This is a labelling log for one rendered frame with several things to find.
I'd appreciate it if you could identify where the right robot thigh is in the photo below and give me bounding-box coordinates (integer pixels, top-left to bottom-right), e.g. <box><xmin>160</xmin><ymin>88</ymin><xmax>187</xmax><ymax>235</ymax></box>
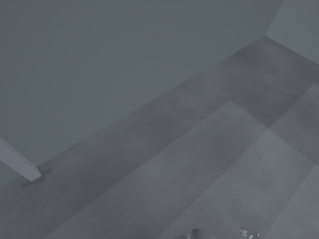
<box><xmin>186</xmin><ymin>228</ymin><xmax>216</xmax><ymax>239</ymax></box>

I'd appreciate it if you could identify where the panel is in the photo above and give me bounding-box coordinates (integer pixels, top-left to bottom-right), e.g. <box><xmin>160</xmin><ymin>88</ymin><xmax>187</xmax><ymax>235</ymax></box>
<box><xmin>0</xmin><ymin>136</ymin><xmax>42</xmax><ymax>181</ymax></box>

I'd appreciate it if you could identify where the robot right hand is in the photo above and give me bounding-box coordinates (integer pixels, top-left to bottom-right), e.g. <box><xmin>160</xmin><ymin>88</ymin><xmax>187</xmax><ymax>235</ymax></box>
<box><xmin>239</xmin><ymin>227</ymin><xmax>263</xmax><ymax>239</ymax></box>

